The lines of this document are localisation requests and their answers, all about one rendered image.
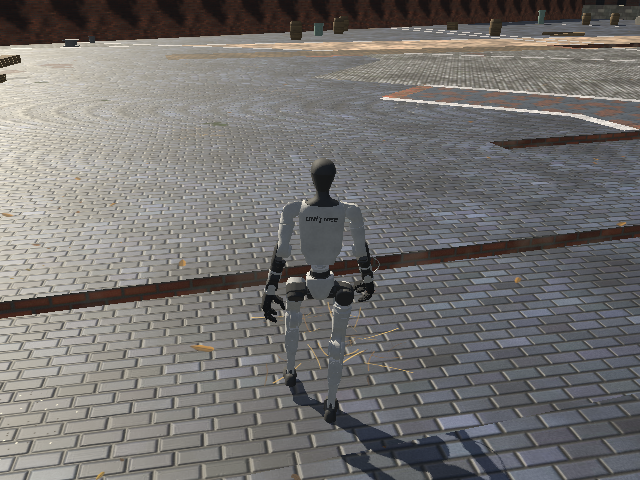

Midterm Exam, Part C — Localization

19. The right robot upper arm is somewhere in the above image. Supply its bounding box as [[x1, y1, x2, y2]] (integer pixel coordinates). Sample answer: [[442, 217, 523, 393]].
[[343, 202, 367, 257]]

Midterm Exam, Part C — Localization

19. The left robot thigh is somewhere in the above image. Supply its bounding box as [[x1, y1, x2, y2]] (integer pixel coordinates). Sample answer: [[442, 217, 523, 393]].
[[286, 277, 307, 328]]

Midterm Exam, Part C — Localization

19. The left robot upper arm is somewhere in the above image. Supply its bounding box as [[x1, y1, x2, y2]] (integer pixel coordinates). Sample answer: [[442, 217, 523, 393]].
[[276, 201, 302, 258]]

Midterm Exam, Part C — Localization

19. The right robot thigh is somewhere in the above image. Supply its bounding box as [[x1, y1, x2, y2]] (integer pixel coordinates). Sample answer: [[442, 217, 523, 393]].
[[327, 280, 354, 360]]

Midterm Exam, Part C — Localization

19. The robot left forearm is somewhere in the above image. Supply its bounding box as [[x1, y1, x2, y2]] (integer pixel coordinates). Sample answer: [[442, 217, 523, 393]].
[[264, 242, 286, 295]]

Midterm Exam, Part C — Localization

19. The left robot hand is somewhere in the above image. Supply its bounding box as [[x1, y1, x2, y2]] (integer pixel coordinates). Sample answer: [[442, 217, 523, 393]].
[[261, 292, 285, 323]]

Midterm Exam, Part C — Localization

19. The robot right forearm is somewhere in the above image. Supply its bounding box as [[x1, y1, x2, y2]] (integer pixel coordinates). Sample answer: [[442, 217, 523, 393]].
[[356, 242, 374, 283]]

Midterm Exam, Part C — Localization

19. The robot thigh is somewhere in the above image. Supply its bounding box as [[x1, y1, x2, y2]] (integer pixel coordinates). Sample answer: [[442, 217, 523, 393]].
[[286, 277, 307, 328], [327, 280, 354, 360]]

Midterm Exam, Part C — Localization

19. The right robot hand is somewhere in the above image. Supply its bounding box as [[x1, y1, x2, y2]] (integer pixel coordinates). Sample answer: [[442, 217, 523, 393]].
[[352, 279, 375, 302]]

